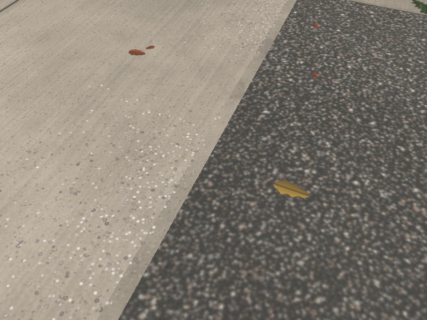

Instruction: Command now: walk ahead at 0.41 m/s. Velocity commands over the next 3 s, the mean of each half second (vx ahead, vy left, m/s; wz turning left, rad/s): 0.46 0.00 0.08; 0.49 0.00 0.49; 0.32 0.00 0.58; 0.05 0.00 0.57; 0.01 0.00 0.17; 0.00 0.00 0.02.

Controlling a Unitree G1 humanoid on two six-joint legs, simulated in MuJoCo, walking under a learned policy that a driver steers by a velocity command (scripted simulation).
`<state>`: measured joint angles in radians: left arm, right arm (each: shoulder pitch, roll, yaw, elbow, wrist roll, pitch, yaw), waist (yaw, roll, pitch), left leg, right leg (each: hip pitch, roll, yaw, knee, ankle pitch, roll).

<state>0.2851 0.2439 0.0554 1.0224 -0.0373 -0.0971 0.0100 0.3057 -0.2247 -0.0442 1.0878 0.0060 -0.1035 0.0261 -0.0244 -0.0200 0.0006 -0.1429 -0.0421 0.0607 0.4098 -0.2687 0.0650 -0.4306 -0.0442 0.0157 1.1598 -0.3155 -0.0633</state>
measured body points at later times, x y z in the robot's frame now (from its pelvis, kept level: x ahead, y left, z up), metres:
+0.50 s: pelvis +0.26 -0.07 -0.01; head +0.29 -0.08 +0.44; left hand +0.37 +0.19 -0.13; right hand +0.29 -0.34 -0.15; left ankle +0.16 +0.07 -0.64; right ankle +0.33 -0.16 -0.74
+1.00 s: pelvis +0.54 +0.02 -0.02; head +0.58 +0.04 +0.42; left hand +0.50 +0.30 -0.16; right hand +0.77 -0.18 -0.13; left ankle +0.59 +0.11 -0.74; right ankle +0.40 -0.16 -0.64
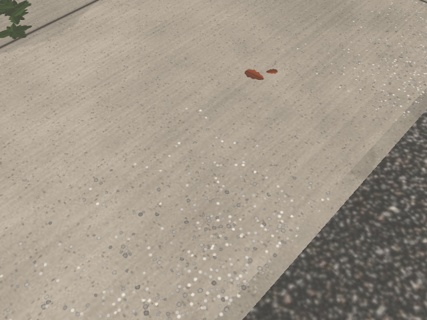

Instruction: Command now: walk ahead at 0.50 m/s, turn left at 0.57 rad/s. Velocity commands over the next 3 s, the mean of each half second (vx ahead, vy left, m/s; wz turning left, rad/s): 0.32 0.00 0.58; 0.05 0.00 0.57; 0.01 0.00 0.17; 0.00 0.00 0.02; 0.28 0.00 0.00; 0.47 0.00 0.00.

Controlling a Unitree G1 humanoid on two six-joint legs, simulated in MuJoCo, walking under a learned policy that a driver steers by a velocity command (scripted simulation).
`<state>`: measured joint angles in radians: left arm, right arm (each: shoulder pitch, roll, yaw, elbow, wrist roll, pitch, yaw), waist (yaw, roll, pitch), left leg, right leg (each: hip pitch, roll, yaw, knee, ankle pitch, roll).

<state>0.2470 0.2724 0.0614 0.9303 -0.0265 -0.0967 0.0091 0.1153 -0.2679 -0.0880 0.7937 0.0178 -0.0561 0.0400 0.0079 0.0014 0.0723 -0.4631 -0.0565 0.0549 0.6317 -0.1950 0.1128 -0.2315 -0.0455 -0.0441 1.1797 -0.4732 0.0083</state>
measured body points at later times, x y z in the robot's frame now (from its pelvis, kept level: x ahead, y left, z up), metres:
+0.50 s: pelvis +0.25 -0.03 +0.01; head +0.29 -0.02 +0.46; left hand +0.37 +0.27 -0.08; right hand +0.42 -0.29 -0.11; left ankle +0.12 +0.06 -0.63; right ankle +0.38 -0.10 -0.72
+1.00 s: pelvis +0.26 +0.02 +0.02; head +0.27 +0.07 +0.47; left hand +0.22 +0.34 -0.10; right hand +0.54 -0.14 -0.05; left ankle +0.22 +0.10 -0.72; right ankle +0.36 -0.11 -0.63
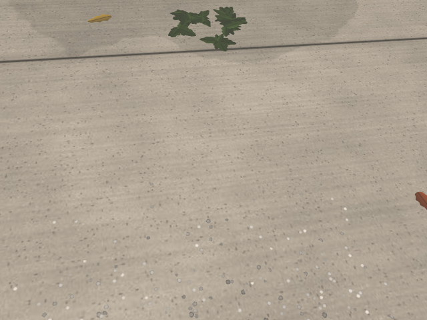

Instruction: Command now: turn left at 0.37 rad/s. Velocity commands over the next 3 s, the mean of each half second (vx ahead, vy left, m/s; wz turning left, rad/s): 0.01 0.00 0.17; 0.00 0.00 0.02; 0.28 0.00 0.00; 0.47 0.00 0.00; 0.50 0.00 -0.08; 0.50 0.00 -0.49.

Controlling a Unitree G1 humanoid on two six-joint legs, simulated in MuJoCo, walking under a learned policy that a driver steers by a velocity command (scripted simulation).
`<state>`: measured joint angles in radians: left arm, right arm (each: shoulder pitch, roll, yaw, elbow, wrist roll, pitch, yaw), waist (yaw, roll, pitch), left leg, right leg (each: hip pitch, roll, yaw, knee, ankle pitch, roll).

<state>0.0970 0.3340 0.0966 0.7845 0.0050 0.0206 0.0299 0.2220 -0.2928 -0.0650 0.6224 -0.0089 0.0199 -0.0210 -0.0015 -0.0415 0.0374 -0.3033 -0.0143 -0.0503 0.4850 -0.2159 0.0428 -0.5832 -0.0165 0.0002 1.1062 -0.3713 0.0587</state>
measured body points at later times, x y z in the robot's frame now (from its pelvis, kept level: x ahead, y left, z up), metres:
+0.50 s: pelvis +0.02 -0.03 -0.01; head +0.03 -0.03 +0.44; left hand +0.14 +0.23 -0.12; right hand +0.16 -0.28 -0.12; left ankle +0.02 +0.09 -0.74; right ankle +0.01 -0.15 -0.74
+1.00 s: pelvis +0.02 -0.04 -0.01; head +0.03 -0.04 +0.44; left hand +0.10 +0.22 -0.14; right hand +0.13 -0.30 -0.14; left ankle +0.02 +0.09 -0.74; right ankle +0.01 -0.15 -0.74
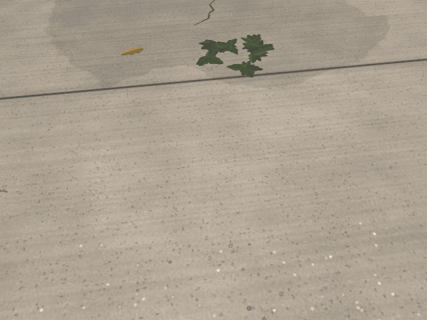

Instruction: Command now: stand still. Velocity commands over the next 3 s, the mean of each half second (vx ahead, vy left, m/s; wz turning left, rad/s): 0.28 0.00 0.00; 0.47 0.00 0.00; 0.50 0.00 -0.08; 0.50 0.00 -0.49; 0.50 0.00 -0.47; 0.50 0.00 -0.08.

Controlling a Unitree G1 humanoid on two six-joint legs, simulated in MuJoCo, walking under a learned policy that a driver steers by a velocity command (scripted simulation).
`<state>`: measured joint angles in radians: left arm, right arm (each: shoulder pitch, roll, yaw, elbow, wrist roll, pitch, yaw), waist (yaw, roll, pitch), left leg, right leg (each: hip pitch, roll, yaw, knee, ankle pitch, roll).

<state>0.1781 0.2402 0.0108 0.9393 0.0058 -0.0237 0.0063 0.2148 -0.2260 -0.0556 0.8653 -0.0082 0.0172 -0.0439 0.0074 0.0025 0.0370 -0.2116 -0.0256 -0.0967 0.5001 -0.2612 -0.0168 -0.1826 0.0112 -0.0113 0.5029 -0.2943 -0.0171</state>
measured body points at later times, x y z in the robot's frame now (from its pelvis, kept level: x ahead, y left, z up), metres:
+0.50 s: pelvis +0.11 +0.06 +0.01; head +0.12 +0.08 +0.46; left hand +0.23 +0.33 -0.12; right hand +0.10 -0.20 -0.12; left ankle +0.06 +0.15 -0.74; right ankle +0.12 -0.10 -0.66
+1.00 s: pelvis +0.39 -0.01 +0.01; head +0.42 -0.01 +0.46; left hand +0.46 +0.26 -0.12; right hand +0.48 -0.28 -0.12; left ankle +0.40 +0.16 -0.65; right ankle +0.43 -0.08 -0.74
